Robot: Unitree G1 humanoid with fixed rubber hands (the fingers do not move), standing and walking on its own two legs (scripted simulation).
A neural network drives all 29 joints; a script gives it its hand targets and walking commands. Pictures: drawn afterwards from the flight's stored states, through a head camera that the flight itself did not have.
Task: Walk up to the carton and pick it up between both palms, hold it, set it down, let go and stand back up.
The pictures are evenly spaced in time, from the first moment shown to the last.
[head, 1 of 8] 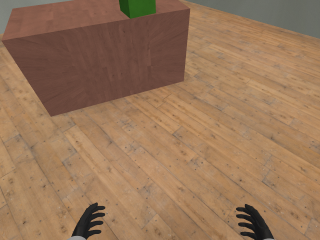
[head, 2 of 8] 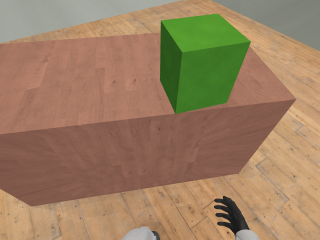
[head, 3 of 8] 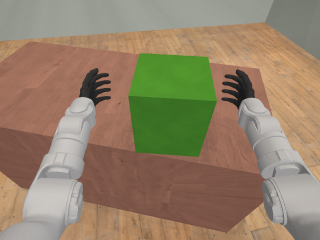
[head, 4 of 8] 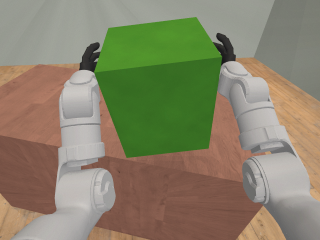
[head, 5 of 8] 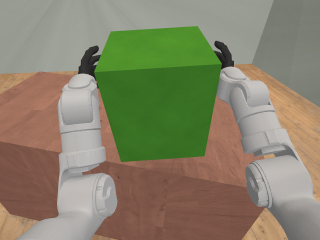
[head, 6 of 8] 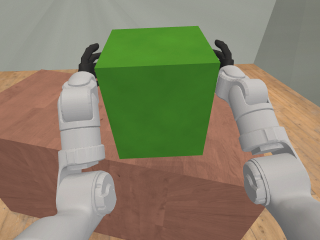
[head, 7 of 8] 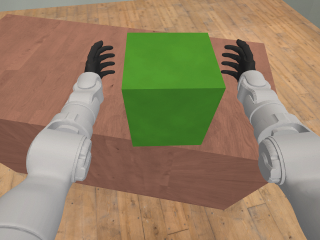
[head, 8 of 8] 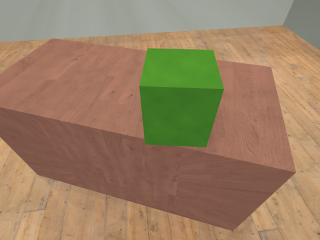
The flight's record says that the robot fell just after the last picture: no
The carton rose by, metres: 0.21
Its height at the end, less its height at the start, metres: +0.00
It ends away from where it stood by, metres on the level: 0.01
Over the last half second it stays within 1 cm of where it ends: yes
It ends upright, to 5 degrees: yes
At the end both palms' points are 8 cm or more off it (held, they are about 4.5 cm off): yes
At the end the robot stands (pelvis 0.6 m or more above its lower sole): yes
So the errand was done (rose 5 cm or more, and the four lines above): yes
